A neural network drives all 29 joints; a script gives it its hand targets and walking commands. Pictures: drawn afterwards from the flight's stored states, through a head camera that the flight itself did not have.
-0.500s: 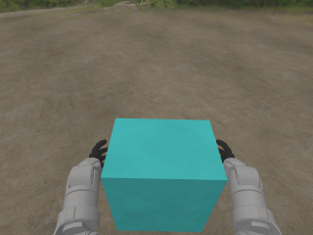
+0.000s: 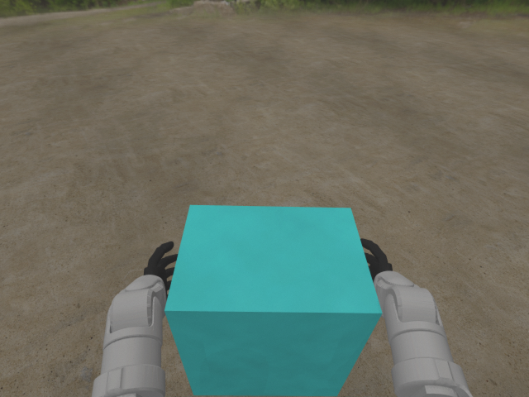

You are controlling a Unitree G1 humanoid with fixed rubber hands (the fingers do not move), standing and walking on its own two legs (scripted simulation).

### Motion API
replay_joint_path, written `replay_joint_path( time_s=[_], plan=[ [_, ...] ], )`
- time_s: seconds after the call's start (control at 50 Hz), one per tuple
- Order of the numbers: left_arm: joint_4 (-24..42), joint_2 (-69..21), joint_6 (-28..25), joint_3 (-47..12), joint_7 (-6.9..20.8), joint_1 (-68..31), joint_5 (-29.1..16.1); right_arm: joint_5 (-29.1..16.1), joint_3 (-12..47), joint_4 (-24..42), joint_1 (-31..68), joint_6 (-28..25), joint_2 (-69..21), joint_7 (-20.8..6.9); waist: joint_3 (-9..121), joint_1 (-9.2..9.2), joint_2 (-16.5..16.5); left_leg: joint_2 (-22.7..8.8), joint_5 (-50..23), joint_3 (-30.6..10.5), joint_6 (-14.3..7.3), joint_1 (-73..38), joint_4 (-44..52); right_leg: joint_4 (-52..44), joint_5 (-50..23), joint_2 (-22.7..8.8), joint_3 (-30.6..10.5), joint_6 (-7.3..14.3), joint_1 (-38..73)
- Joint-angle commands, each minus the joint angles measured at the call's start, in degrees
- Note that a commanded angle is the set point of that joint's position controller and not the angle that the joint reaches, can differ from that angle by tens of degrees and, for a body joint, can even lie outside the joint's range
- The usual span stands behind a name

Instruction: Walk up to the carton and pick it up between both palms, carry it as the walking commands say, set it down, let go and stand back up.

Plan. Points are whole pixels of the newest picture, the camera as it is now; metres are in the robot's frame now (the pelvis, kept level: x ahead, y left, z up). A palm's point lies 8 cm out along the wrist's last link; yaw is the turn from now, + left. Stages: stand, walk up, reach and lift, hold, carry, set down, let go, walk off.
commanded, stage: reach and lift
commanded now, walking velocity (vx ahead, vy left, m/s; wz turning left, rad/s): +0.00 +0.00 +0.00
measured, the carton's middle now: (268, 306) +0.30 +0.01 +0.00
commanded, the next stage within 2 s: hold in 0.66 s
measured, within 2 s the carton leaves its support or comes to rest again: neither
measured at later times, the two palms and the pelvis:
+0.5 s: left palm (154, 294) +0.29 +0.18 +0.06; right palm (381, 287) +0.30 -0.17 +0.06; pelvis +0.00 +0.00 +0.00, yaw +0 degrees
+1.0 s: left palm (156, 295) +0.29 +0.18 +0.05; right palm (380, 284) +0.30 -0.17 +0.06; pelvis +0.00 +0.00 +0.00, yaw +0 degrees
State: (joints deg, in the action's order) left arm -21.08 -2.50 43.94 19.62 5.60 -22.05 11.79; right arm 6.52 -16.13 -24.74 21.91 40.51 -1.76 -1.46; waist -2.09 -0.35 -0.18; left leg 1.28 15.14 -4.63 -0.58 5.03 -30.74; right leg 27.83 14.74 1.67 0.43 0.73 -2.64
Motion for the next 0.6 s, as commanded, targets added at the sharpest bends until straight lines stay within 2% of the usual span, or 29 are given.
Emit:
replay_joint_path(
  time_s=[0.0, 0.02, 0.04, 0.08, 0.12, 0.16, 0.18, 0.2, 0.22, 0.24, 0.28, 0.32, 0.38, 0.44, 0.46, 0.48, 0.5, 0.52, 0.58],
  plan=[
    [2.37, -50.51, -1.77, -31.82, 10.35, -30.2, -9.93, -7.9, 28.8, 9.64, 35.36, 0.59, -50.96, -14.1, 9.34, -0.6, 2.25, 2.27, -2.99, 0.39, -0.72, -1.55, 9.88, -8.49, -0.84, 0.96, -6.5, 0.26, -3.65],
    [1.31, -51.09, -1.76, -31.77, 10.45, -29.9, -10.26, -8.04, 28.85, 10.04, 36.53, 0.41, -50.38, -14.22, 9.23, -0.44, 1.49, 2.01, -2.41, 0.07, -0.85, -1.28, 9.8, -8.38, 0.19, 1.0, -6.47, 0.42, -4.29],
    [1.51, -51.01, -1.6, -31.92, 10.34, -29.6, -9.77, -7.85, 28.53, 9.41, 35.35, 0.47, -50.43, -14.34, 9.45, -0.44, 2.85, 2.13, -2.32, 0.25, -0.67, -1.82, 10.08, -8.46, -0.23, 0.95, -6.33, 0.61, -4.14],
    [1.52, -51.27, -1.69, -31.96, 10.21, -28.8, -9.75, -7.77, 28.51, 9.44, 35.11, 0.63, -50.36, -14.47, 9.39, -0.33, 0.99, 1.85, -2.96, -0.09, -0.83, -1.54, 10.31, -8.41, -0.67, 1.22, -5.97, 0.52, -4.19],
    [2.45, -52.03, -1.64, -32.94, 10.33, -29.08, -10.25, -7.92, 28.26, 9.03, 33.42, 0.57, -50.79, -14.7, 9.88, 0.05, 3.21, 1.87, -3.53, 0.03, -0.57, -1.69, 10.12, -8.02, -1.55, 1.15, -6.13, 0.87, -3.93],
    [4.0, -51.39, -1.72, -33.6, 10.07, -28.27, -10.27, -8.12, 29.01, 9.62, 32.07, 0.64, -51.05, -14.72, 9.76, -0.12, 3.37, 2.02, -6.36, 0.04, -0.49, -2.57, 10.06, -8.18, -4.03, 1.21, -6.1, 0.75, -3.89],
    [3.18, -51.15, -1.53, -33.11, 10.05, -26.43, -9.95, -8.0, 29.46, 10.34, 32.26, 0.79, -50.9, -14.52, 10.79, -0.47, 1.0, 1.86, -7.59, -0.12, -0.74, -3.05, 9.71, -8.42, -4.75, 1.22, -6.09, 0.54, -3.26],
    [4.15, -51.75, -1.44, -33.94, 10.05, -26.32, -10.46, -8.15, 29.59, 10.85, 31.28, 0.89, -51.08, -14.46, 11.38, 0.14, 1.57, 1.9, -8.4, -0.23, -0.61, -3.7, 9.68, -8.2, -5.54, 1.31, -5.93, 0.6, -3.4],
    [3.83, -52.02, -1.33, -34.06, 10.13, -25.41, -10.51, -8.36, 30.16, 11.73, 31.17, 0.66, -50.93, -14.51, 11.8, -0.19, 2.58, 1.84, -8.62, -0.17, -0.6, -3.77, 9.63, -7.94, -5.83, 1.4, -6.03, 0.78, -3.27],
    [4.44, -52.55, -1.46, -34.4, 10.21, -24.76, -10.93, -8.69, 31.18, 13.13, 31.0, 0.59, -51.14, -14.42, 12.98, 0.01, 1.41, 1.88, -10.47, -0.34, -0.65, -4.06, 9.18, -7.89, -7.37, 1.46, -6.06, 0.68, -2.73],
    [6.42, -52.85, -1.48, -35.82, 9.99, -23.52, -11.32, -9.51, 32.41, 14.04, 29.5, 0.55, -51.85, -14.5, 15.39, -0.13, 2.32, 2.06, -14.94, -0.59, -0.4, -5.51, 8.86, -7.56, -11.71, 1.48, -6.24, 0.53, -1.85],
    [7.24, -51.63, -1.14, -36.01, 9.9, -21.99, -11.03, -9.4, 32.66, 14.89, 28.02, 0.92, -51.46, -14.27, 14.99, -0.47, 1.82, 2.15, -15.48, -0.58, -0.46, -5.63, 9.1, -7.89, -12.17, 1.45, -6.31, 0.35, -1.6],
    [8.17, -50.01, -0.69, -36.0, 9.75, -20.45, -10.57, -9.27, 33.27, 15.41, 25.98, 1.33, -51.11, -13.97, 14.06, -0.89, 1.4, 2.27, -15.46, -0.35, -0.68, -5.23, 9.31, -8.14, -13.08, 1.26, -6.6, 0.07, -1.27],
    [9.51, -49.52, -0.28, -36.7, 9.64, -20.12, -10.76, -9.07, 32.94, 15.64, 24.71, 1.68, -50.73, -13.91, 13.61, -0.36, 1.53, 2.26, -14.41, -0.42, -0.54, -5.53, 9.54, -8.37, -11.4, 1.49, -6.37, 0.24, -2.07],
    [9.95, -49.41, -0.07, -36.94, 9.57, -19.78, -10.66, -8.93, 32.93, 15.52, 23.83, 1.79, -50.49, -13.88, 12.39, -0.05, 2.52, 2.28, -14.63, -0.32, -0.4, -5.47, 9.77, -8.42, -11.86, 1.44, -6.35, 0.46, -2.42],
    [9.87, -49.6, -0.1, -37.07, 9.67, -20.25, -10.78, -9.1, 33.23, 16.5, 25.3, 1.62, -50.38, -13.83, 13.07, -0.1, 1.44, 2.25, -13.06, -0.17, -0.6, -5.1, 9.76, -8.54, -10.32, 1.55, -6.26, 0.33, -2.45],
    [10.42, -50.1, 0.01, -37.53, 9.75, -20.04, -11.12, -9.79, 33.86, 17.37, 25.23, 1.45, -50.71, -13.87, 12.98, -0.08, 2.97, 2.31, -12.57, -0.27, -0.53, -4.56, 9.58, -8.26, -10.07, 1.48, -6.46, 0.62, -2.05],
    [10.27, -49.56, 0.06, -37.34, 9.86, -20.05, -11.1, -9.48, 33.86, 17.68, 25.42, 1.61, -50.94, -13.78, 11.94, -0.06, 1.62, 2.35, -10.75, -0.06, -0.66, -3.75, 9.61, -8.38, -8.57, 1.46, -6.38, 0.56, -2.33],
    [9.74, -49.84, 0.01, -37.04, 9.94, -21.06, -10.84, -9.85, 34.22, 17.92, 26.99, 1.5, -51.29, -13.81, 10.9, -0.4, 1.95, 2.42, -6.63, -0.07, -0.96, -1.85, 10.06, -8.43, -4.64, 1.34, -6.41, 0.77, -2.93]
  ],
)
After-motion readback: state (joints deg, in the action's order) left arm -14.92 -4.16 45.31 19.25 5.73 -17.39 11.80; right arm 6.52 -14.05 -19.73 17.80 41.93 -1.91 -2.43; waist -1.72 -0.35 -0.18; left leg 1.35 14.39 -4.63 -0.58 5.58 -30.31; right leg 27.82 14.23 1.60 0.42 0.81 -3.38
